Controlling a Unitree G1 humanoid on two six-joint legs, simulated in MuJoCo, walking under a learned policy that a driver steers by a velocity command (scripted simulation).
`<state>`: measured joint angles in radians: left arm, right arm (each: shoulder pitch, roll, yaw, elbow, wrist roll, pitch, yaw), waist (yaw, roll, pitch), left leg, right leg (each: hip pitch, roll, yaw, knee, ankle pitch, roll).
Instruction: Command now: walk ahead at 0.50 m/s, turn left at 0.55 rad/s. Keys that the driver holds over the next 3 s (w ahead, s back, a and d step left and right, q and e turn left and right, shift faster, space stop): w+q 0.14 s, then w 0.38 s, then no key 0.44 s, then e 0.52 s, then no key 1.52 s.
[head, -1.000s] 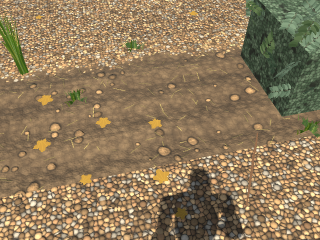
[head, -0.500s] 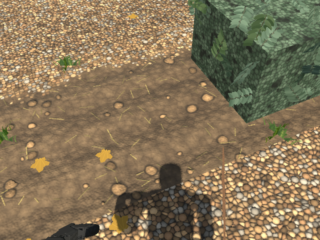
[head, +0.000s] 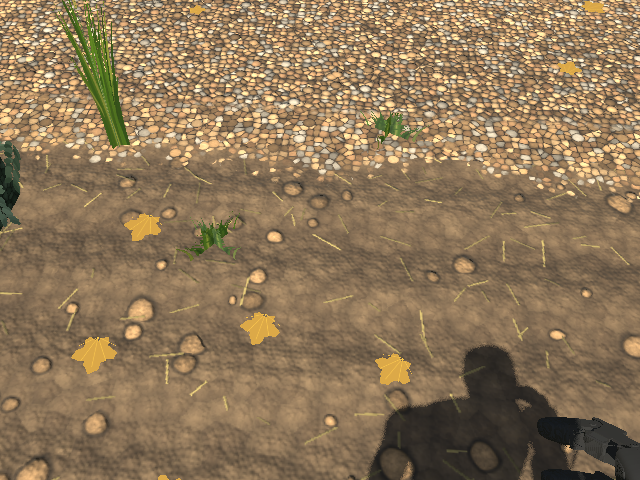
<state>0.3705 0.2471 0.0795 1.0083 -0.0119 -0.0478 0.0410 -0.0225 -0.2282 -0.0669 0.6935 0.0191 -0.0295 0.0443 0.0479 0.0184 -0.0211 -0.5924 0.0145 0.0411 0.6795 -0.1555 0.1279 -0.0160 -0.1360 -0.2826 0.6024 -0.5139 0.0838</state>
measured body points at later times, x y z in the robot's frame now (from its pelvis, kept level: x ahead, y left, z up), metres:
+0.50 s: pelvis +0.28 +0.02 +0.02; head +0.31 +0.03 +0.47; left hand +0.49 +0.28 -0.06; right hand +0.34 -0.25 -0.11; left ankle +0.12 +0.09 -0.71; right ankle +0.43 -0.06 -0.71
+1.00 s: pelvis +0.45 +0.06 +0.03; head +0.47 +0.07 +0.48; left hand +0.48 +0.33 -0.11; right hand +0.66 -0.15 -0.08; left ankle +0.49 +0.19 -0.71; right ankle +0.43 -0.06 -0.71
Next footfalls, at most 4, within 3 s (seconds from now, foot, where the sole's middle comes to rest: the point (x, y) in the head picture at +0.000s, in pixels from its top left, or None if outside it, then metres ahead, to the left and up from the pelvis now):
0.50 right None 0.47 -0.05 -0.74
0.92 left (244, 447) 0.53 0.20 -0.74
1.34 right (378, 478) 0.48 -0.07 -0.74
1.86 left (265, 462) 0.50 0.16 -0.74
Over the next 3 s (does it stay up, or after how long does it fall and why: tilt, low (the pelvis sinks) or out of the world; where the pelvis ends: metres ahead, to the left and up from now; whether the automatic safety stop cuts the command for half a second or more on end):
stays up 0.45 0.05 0.03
